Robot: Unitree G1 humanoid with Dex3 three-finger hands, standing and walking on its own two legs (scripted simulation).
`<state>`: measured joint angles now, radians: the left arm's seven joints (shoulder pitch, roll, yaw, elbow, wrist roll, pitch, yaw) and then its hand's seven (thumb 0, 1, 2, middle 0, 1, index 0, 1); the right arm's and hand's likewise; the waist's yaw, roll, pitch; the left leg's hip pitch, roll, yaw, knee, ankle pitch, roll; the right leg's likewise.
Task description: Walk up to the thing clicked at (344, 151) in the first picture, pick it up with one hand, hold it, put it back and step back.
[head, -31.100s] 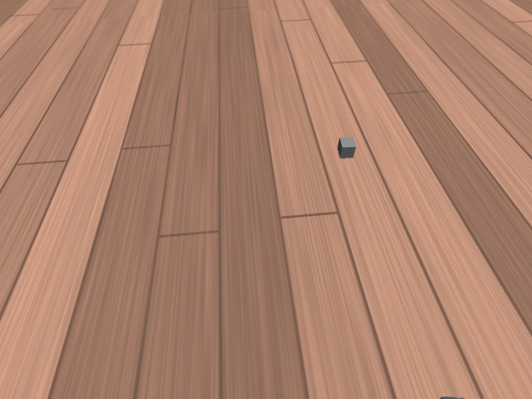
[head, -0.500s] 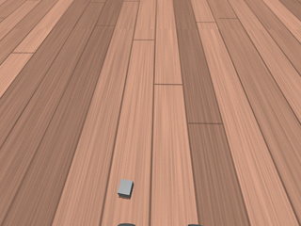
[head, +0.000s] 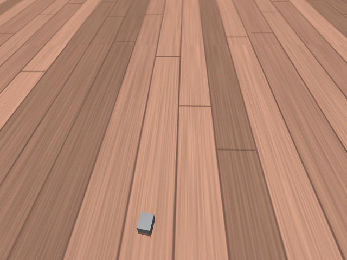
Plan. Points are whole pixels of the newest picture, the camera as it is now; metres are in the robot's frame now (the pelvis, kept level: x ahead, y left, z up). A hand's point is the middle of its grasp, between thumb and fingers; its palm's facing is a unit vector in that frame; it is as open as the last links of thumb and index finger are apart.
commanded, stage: stand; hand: left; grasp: from above
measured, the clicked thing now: (146, 223) +0.41 +0.20 -0.74
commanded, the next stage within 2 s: step back in 1.54 s
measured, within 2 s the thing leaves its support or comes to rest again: neither
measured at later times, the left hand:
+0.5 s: hand out of the picture +0.07 +0.24 -0.16, palm faces +0.03 -0.94 -0.33, open 7.3 cm
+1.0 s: hand out of the picture +0.08 +0.24 -0.16, palm faces +0.02 -0.94 -0.34, open 7.3 cm
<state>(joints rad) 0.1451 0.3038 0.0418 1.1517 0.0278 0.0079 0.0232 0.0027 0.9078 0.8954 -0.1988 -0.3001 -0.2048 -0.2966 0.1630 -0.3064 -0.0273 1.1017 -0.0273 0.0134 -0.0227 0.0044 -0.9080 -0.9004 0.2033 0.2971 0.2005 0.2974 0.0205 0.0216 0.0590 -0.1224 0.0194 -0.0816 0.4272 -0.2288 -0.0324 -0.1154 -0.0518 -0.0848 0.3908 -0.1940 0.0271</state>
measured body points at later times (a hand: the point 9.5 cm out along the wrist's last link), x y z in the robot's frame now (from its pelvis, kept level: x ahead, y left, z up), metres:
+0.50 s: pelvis +0.01 +0.00 +0.00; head +0.01 -0.01 +0.45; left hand +0.07 +0.29 -0.13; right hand +0.07 -0.29 -0.14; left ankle +0.01 +0.14 -0.74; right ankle +0.02 -0.14 -0.74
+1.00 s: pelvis +0.01 -0.01 +0.00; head +0.02 -0.01 +0.45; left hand +0.08 +0.29 -0.13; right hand +0.08 -0.30 -0.14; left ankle +0.01 +0.14 -0.74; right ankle +0.02 -0.14 -0.74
